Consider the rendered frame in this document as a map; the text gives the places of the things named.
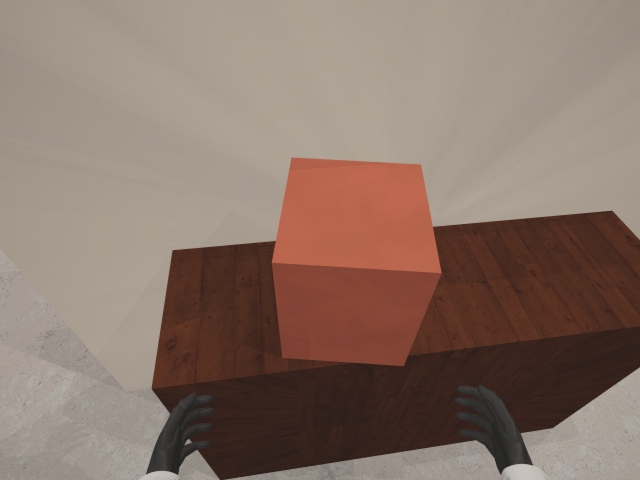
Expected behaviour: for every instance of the pedestal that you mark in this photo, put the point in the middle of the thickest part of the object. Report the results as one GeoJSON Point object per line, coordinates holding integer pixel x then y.
{"type": "Point", "coordinates": [544, 311]}

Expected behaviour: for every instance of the carton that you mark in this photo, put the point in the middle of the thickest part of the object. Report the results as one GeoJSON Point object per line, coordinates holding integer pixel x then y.
{"type": "Point", "coordinates": [355, 262]}

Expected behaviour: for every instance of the robot right hand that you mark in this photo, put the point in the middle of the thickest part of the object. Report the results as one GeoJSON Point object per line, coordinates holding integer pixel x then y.
{"type": "Point", "coordinates": [503, 439]}

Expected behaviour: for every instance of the robot left hand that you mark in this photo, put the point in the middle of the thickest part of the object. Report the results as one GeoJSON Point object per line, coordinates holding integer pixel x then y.
{"type": "Point", "coordinates": [169, 451]}

